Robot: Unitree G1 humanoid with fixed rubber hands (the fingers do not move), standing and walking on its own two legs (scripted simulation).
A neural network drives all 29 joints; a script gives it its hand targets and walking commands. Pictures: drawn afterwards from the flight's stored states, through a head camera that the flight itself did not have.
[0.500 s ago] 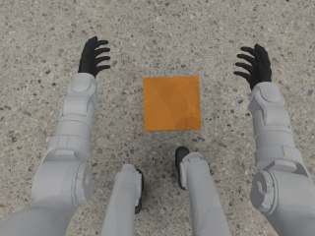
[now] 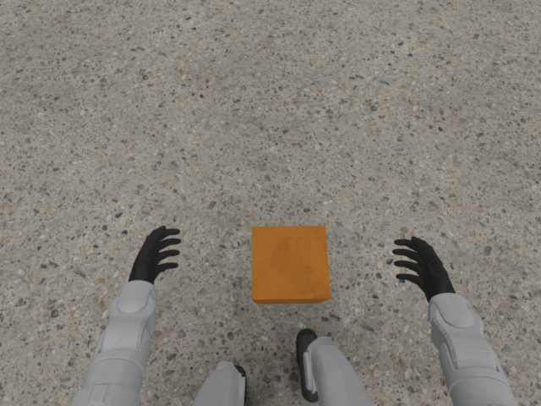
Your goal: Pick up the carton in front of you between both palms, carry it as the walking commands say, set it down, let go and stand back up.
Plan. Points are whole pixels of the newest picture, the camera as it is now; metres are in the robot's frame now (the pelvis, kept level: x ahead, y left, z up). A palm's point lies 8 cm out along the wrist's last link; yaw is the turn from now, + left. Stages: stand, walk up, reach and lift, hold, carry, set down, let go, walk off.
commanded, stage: let go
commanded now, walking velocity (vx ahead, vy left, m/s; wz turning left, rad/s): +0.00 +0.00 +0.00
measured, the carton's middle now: (288, 268) +0.39 -0.05 -0.60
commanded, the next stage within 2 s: stand in 0.78 s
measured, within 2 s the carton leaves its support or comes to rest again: neither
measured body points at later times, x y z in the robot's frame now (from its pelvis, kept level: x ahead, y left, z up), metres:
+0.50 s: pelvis +0.03 +0.03 +0.05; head +0.05 +0.02 +0.50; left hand +0.21 +0.26 -0.02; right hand +0.20 -0.21 -0.03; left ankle -0.03 +0.14 -0.69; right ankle +0.06 -0.10 -0.69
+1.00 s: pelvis +0.04 +0.02 +0.04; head +0.05 +0.01 +0.49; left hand +0.18 +0.31 -0.05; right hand +0.18 -0.27 -0.05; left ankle -0.03 +0.14 -0.69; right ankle +0.06 -0.10 -0.69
